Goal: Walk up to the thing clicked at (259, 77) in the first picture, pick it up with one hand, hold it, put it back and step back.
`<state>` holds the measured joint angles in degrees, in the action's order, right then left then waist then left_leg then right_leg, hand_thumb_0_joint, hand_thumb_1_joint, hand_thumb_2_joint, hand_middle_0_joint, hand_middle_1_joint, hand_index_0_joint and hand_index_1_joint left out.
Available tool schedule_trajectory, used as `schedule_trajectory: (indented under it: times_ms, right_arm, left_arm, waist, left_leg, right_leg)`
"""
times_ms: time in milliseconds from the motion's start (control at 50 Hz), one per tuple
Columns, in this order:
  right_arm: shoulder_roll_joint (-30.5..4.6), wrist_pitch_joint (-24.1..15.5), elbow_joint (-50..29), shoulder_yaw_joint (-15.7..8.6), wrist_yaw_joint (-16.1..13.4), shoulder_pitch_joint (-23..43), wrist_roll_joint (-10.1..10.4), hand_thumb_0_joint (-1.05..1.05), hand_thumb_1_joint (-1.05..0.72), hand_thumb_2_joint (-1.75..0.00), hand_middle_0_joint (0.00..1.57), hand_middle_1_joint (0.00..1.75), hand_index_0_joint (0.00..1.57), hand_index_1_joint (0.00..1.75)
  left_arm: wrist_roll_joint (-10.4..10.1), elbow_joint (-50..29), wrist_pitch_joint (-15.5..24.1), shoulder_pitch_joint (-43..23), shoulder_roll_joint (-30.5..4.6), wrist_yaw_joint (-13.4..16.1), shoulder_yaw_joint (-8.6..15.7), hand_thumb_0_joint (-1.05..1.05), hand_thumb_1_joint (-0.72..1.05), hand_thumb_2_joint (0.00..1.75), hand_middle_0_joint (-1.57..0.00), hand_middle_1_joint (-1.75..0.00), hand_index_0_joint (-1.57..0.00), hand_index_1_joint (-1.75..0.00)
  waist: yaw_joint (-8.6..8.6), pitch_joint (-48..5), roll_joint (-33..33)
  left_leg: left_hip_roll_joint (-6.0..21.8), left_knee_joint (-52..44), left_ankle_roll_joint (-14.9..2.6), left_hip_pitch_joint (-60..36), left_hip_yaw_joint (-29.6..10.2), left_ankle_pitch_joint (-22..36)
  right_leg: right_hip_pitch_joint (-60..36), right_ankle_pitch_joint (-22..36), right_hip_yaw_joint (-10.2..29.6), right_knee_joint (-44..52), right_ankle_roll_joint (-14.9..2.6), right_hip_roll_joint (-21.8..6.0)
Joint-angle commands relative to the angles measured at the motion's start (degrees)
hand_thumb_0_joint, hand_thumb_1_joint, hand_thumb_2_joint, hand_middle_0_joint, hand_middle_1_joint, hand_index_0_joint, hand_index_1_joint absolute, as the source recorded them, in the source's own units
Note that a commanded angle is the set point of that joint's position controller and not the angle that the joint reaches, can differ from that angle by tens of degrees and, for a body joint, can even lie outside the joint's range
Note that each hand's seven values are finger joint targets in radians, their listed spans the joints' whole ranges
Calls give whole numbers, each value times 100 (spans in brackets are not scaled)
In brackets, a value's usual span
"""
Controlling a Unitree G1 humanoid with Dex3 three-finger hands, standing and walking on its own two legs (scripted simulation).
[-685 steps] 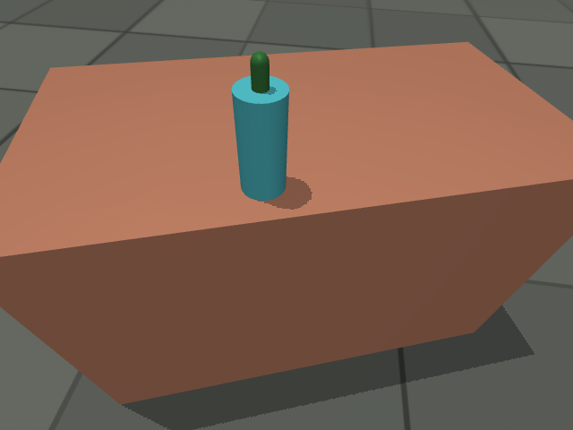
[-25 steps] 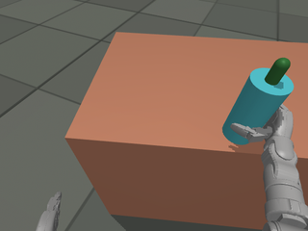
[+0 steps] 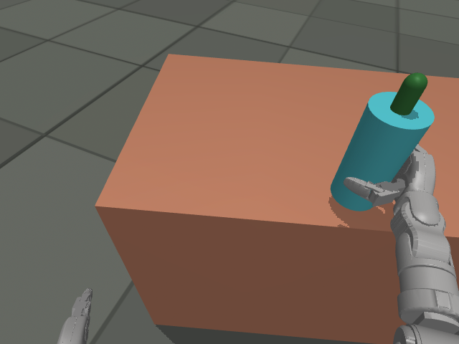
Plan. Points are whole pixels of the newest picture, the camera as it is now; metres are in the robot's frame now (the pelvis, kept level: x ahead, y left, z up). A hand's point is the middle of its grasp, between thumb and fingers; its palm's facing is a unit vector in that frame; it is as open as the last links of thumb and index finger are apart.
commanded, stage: settle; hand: right
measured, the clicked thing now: (379, 146) +0.40 -0.21 +0.19
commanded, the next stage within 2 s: lift in 0.24 s
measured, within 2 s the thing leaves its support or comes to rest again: neither
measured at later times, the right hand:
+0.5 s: hand (378, 156) +0.40 -0.22 +0.17, palm faces +0.27 +0.96 -0.02, open 11.7 cm
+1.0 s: hand (393, 125) +0.36 -0.19 +0.25, palm faces +0.23 +0.97 -0.04, open 11.7 cm
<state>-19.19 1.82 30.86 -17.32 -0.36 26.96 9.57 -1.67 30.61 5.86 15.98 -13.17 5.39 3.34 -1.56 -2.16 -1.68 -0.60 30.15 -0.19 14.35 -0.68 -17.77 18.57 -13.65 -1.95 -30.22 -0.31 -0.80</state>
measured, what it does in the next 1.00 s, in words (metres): stands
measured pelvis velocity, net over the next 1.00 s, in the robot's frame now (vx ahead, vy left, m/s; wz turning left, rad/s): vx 0.00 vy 0.01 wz -0.02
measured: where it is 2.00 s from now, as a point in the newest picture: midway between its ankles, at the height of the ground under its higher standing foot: outside the picture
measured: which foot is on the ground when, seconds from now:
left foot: down 0.00-1.00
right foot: down 0.00-1.00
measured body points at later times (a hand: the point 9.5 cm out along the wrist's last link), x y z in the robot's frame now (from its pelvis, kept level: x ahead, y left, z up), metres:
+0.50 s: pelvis +0.00 +0.00 +0.00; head -0.01 +0.02 +0.45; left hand +0.15 +0.27 -0.08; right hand +0.38 -0.27 +0.17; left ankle -0.02 +0.12 -0.73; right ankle +0.02 -0.12 -0.73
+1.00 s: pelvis +0.00 +0.01 +0.00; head -0.04 +0.04 +0.45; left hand +0.17 +0.26 -0.08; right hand +0.35 -0.24 +0.26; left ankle -0.02 +0.12 -0.73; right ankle +0.02 -0.12 -0.73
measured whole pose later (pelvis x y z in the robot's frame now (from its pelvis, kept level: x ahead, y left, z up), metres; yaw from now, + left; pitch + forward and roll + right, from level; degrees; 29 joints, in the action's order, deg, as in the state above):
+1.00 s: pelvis +0.00 +0.01 +0.00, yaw -1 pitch -2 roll +0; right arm -17.8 29.9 6.6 -16.3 -1.5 30.4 11.4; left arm -2.4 34.6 7.0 14.7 -13.6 4.9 3.8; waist 0.6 -3.6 -4.4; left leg -0.2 28.6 -0.6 8.8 0.6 -17.7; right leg 13.1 -12.6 -0.7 -27.8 0.1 -0.3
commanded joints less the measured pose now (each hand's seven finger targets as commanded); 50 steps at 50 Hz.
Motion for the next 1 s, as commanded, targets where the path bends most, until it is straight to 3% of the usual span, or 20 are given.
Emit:
schedule_trajectory:
  times_ms: [0,20,100,200,280,320,380,420,480,540,620,640,660,720,740,800,840,920,960,980]
  right_arm:
    - [-1673,-486,-2063,-507,61,3417,216,0,1,-127,115,136,121,136]
    - [-1448,-422,-1900,-341,71,3216,195,0,-1,-129,114,137,121,137]
    - [-1587,-336,-1988,-456,44,3222,193,0,-3,-130,115,138,122,138]
    - [-1756,-185,-2106,-545,16,3275,152,0,-5,-136,115,142,122,142]
    - [-1658,-152,-2264,-471,-10,3511,145,0,-6,-136,115,142,121,142]
    - [-1713,-145,-2410,-488,-11,3696,179,0,-6,-137,115,142,122,142]
    - [-1587,-92,-2465,-383,-8,3676,174,0,7,-129,114,138,121,139]
    - [-1571,-50,-2599,-391,-50,3605,196,0,7,-126,113,136,119,136]
    - [-1533,131,-2769,-356,-69,3587,196,0,7,-127,113,137,120,137]
    - [-1509,341,-2905,-366,-105,3483,192,0,5,-125,113,135,119,135]
    - [-1403,631,-3334,-346,-121,3420,209,0,6,-127,115,138,122,138]
    - [-1466,724,-3367,-402,-120,3430,215,0,8,-127,115,138,122,138]
    - [-1574,806,-3501,-515,-128,3288,228,0,7,-127,115,138,121,138]
    - [-1462,1130,-3740,-470,-119,3305,274,0,5,-126,115,137,121,137]
    - [-1566,1247,-3908,-569,-147,3478,287,0,9,-126,115,138,121,138]
    - [-1268,1623,-3999,-354,-160,3472,292,0,8,-125,115,138,122,138]
    - [-1189,1829,-4085,-293,-157,3503,264,0,7,-126,115,138,122,138]
    - [-1302,2235,-4231,-373,-97,3660,277,0,9,-128,117,140,123,140]
    - [-1373,2414,-4192,-435,-84,3578,288,0,5,-127,117,139,124,139]
    - [-1372,2482,-4364,-443,-85,3666,295,0,5,-128,117,140,124,140]
  left_arm:
    - [-13,-1410,473,-961,-1126,120,489,0,-56,6,-5,-5,-5,-5]
    - [1,-993,431,-619,-926,100,358,0,-56,7,-5,-5,-5,-5]
    - [-33,-1038,447,-647,-623,68,94,0,-56,6,-5,-5,-5,-5]
    - [1,-652,401,-376,-869,58,374,0,-56,6,-5,-5,-5,-5]
    - [-18,-523,428,-449,-569,18,151,0,-56,6,-5,-5,-5,-5]
    - [-7,-947,524,-774,-898,86,378,0,-57,6,-5,-5,-4,-6]
    - [-8,-781,572,-817,-712,91,214,0,-54,5,-5,-6,-6,-6]
    - [13,-708,576,-756,-826,127,331,0,-54,5,-5,-6,-6,-6]
    - [7,-481,537,-604,-619,112,173,0,-54,4,-5,-6,-6,-6]
    - [9,-408,537,-703,-749,126,301,0,-54,4,-5,-6,-6,-6]
    - [-21,-428,502,-716,-425,82,4,0,-54,4,-5,-6,-5,-5]
    - [-26,-598,487,-622,-599,98,156,0,-53,4,-5,-6,-5,-5]
    - [-28,-616,465,-629,-670,91,195,0,-54,4,-5,-6,-5,-5]
    - [-52,-714,446,-634,-740,55,306,0,-54,4,-4,-6,-5,-5]
    - [-52,-688,445,-640,-979,78,521,0,-54,5,-4,-6,-5,-5]
    - [-86,-574,436,-703,-735,22,326,0,-55,5,-4,-5,-4,-5]
    - [-92,-575,410,-851,-410,-28,-6,0,-55,6,-4,-5,-4,-5]
    - [-85,-446,475,-803,-727,-24,252,0,-55,5,-4,-5,-4,-5]
    - [-91,-764,548,-1046,-1138,31,598,0,-54,5,-4,-5,-4,-5]
    - [-86,-549,538,-801,-955,4,456,0,-55,5,-4,-5,-4,-5]
  waist:
    - [-25,-2369,32]
    - [19,-2182,-34]
    - [89,-1859,-94]
    - [48,-1802,-294]
    - [68,-1831,-368]
    - [-26,-2028,-175]
    - [45,-2025,-261]
    - [65,-2266,-217]
    - [98,-2273,-418]
    - [105,-2033,-342]
    - [220,-1796,-365]
    - [122,-1865,-242]
    - [216,-1807,-165]
    - [175,-1829,-52]
    - [162,-1958,-48]
    - [205,-1663,-162]
    - [280,-1625,-141]
    - [215,-1705,-94]
    - [181,-1680,171]
    - [199,-1676,125]
  left_leg:
    - [-18,-384,45,-93,145,1960]
    - [-29,-383,25,-22,176,1907]
    - [16,-461,30,-49,139,1664]
    - [11,-438,18,28,128,1799]
    - [13,-457,7,40,105,1761]
    - [-7,-469,22,39,129,1726]
    - [-3,-459,8,72,131,1696]
    - [1,-427,16,-69,139,1908]
    - [3,-404,0,-7,162,2124]
    - [11,-467,12,-78,186,1977]
    - [-8,-533,-20,-97,220,1618]
    - [-27,-549,-12,-84,241,1641]
    - [-11,-548,-3,-179,239,1683]
    - [25,-540,45,-332,222,1979]
    - [12,-518,37,-273,240,2052]
    - [-9,-523,10,-186,287,1914]
    - [13,-557,25,-249,282,1972]
    - [-13,-566,3,-205,332,1746]
    - [26,-597,47,-273,324,1686]
    - [53,-597,61,-270,306,1737]
  right_leg:
    - [-1735,1561,117,203,-94,-22]
    - [-1652,1553,136,232,-83,-26]
    - [-1386,1247,89,302,-93,21]
    - [-1461,1382,86,316,-79,23]
    - [-1484,1332,77,314,-84,24]
    - [-1630,1302,121,295,-90,-2]
    - [-1689,1303,114,302,-80,0]
    - [-1790,1562,112,242,-84,14]
    - [-1938,1944,115,178,-77,3]
    - [-1745,1687,103,261,-78,19]
    - [-1612,1331,106,393,-51,12]
    - [-1701,1353,120,409,-61,-9]
    - [-1593,1378,112,405,-69,24]
    - [-1642,1600,69,345,-98,69]
    - [-1812,1731,91,333,-100,34]
    - [-1819,1726,126,361,-81,8]
    - [-1714,1767,119,352,-100,34]
    - [-1816,1577,163,436,-84,11]
    - [-1708,1371,150,424,-118,70]
    - [-1696,1373,127,401,-127,98]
